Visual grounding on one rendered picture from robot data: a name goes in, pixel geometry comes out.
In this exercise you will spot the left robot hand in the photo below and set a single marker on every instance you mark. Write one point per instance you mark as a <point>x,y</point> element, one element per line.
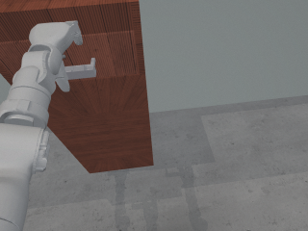
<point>60,35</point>

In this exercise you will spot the cabinet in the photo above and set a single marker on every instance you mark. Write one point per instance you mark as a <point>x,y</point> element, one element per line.
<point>104,122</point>

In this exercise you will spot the handle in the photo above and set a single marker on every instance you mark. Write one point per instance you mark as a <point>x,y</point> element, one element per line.
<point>81,71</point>

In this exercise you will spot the robot left upper arm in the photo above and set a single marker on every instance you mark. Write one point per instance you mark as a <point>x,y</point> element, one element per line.
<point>24,150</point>

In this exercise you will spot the left robot forearm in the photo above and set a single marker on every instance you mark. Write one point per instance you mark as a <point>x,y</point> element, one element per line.
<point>33,84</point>

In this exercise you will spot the drawer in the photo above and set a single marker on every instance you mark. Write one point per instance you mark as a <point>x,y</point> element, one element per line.
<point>114,52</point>

